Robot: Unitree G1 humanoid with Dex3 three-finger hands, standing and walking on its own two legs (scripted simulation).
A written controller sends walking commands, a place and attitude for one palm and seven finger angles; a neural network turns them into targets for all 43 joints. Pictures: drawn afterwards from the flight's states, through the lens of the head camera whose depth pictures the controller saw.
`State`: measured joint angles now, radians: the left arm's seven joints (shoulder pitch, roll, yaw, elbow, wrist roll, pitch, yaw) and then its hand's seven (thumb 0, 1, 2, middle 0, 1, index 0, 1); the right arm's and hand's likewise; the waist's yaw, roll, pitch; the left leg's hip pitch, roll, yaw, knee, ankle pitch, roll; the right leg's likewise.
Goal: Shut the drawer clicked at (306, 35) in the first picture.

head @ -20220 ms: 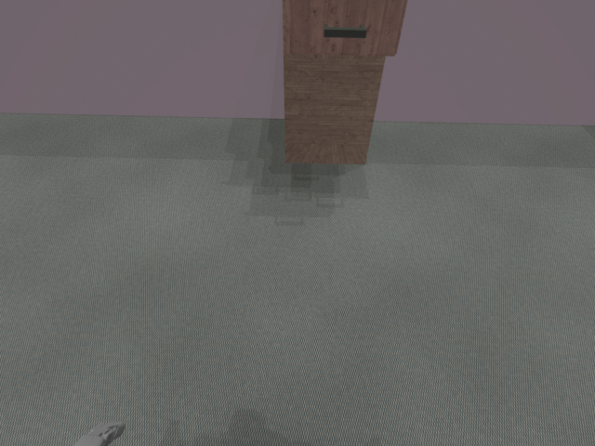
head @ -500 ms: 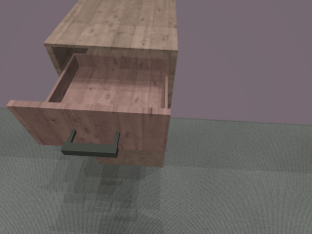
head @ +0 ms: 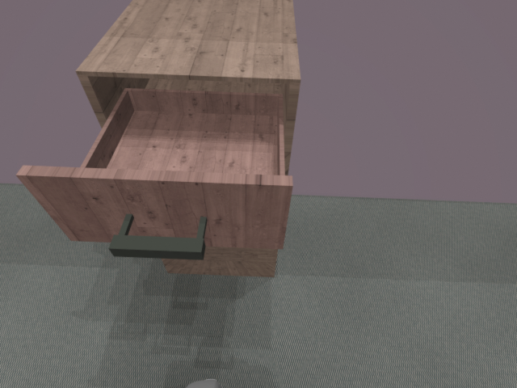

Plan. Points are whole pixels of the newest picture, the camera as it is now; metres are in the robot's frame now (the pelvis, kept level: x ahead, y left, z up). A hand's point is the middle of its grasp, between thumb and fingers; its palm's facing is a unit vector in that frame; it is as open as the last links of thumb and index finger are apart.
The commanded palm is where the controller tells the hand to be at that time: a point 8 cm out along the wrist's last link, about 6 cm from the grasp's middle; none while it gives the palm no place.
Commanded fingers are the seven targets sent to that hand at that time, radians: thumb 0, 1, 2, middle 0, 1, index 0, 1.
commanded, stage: look again from close up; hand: left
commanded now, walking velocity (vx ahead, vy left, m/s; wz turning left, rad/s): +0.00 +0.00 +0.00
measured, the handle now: (162, 234) +0.33 +0.17 +0.05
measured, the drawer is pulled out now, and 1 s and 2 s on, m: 0.28 0.28 0.28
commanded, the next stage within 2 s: raise the hand and make a fist in 0.22 s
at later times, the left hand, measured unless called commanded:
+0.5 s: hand out of the picture +0.09 +0.22 -0.04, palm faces +0.21 -0.93 -0.29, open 16.3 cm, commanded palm +0.07 +0.25 -0.03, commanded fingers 0.00 -0.27 0.40 -0.36 -0.52 -0.36 -0.52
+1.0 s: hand out of the picture +0.11 +0.15 +0.05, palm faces -0.04 -1.00 -0.06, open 8.9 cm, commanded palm +0.09 +0.21 +0.04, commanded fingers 0.00 0.32 0.65 -0.88 -1.06 -0.88 -1.06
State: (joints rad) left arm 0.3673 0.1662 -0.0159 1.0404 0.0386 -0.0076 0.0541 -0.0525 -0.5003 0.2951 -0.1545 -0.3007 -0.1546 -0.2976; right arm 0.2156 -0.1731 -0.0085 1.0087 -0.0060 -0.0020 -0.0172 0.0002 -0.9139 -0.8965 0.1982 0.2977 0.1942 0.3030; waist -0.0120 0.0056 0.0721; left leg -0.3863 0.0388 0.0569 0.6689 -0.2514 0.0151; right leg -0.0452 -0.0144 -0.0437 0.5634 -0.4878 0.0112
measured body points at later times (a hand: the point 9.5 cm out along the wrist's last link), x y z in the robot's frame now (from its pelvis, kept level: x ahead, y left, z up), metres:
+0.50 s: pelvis -0.04 +0.01 +0.00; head -0.03 +0.00 +0.45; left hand +0.08 +0.27 -0.02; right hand +0.08 -0.24 -0.11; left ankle +0.07 +0.11 -0.72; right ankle -0.11 -0.12 -0.72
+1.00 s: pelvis -0.08 -0.02 -0.06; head -0.07 -0.02 +0.39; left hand +0.11 +0.21 +0.05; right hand +0.11 -0.24 -0.12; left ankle +0.07 +0.11 -0.72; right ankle -0.11 -0.12 -0.72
